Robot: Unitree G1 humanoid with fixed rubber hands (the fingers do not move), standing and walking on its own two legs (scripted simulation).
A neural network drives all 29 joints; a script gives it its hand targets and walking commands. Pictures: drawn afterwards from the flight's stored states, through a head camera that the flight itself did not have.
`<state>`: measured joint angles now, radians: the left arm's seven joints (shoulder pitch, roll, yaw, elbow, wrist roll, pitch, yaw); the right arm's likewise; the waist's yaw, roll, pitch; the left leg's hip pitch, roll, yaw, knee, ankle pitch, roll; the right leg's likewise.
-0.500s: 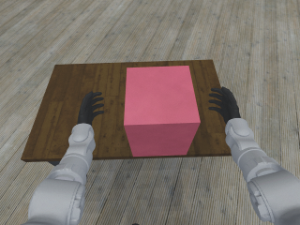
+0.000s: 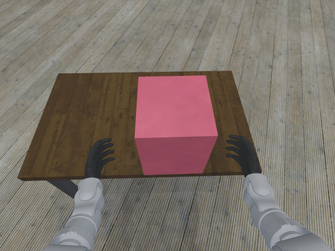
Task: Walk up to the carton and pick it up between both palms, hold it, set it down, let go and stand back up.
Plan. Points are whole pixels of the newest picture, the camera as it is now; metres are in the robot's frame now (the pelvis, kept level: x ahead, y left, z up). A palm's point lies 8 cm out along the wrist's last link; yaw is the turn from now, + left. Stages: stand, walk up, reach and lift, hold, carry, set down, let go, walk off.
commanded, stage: set down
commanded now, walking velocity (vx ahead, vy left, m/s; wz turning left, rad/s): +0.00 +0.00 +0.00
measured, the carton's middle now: (172, 128) +0.48 +0.02 -0.08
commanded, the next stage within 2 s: let go in 1.58 s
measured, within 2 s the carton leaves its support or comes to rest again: neither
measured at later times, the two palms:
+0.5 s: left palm (91, 192) +0.27 +0.22 -0.05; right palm (257, 200) +0.25 -0.18 -0.04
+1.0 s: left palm (80, 220) +0.21 +0.24 -0.06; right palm (266, 229) +0.19 -0.19 -0.05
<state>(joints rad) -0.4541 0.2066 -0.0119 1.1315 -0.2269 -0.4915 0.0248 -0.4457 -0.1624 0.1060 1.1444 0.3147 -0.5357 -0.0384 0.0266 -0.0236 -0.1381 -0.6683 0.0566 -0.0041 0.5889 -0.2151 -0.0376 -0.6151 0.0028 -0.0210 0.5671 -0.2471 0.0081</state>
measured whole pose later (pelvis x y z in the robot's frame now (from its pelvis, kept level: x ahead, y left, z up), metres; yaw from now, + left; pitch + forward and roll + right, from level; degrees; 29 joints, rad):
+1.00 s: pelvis +0.04 +0.01 +0.02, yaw -1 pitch -6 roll -1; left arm 0.17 0.23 0.04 0.58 -0.03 -0.07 -0.04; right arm 0.17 -0.10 0.05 0.75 0.05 -0.38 -0.06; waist -0.01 -0.04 0.13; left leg -0.06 0.05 0.04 0.42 -0.26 -0.03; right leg 0.00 -0.01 0.01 0.37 -0.26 0.02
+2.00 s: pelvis +0.03 +0.01 +0.02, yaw -1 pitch -4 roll +0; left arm 0.18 0.20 -0.02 0.53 0.00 0.12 0.02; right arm 0.17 -0.17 -0.08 0.73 -0.04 -0.20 0.02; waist 0.02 -0.01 0.08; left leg -0.08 0.05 0.04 0.38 -0.22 -0.02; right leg -0.04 -0.01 0.02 0.34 -0.23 0.02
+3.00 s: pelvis -0.04 +0.01 +0.02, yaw -1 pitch -5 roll +0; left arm 0.30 0.34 0.01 0.93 0.02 0.00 -0.01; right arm 0.32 -0.33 -0.03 0.93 -0.01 0.00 0.01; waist 0.00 -0.01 0.02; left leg -0.21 0.04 0.03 0.45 -0.18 -0.02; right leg -0.18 -0.01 0.00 0.44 -0.18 0.01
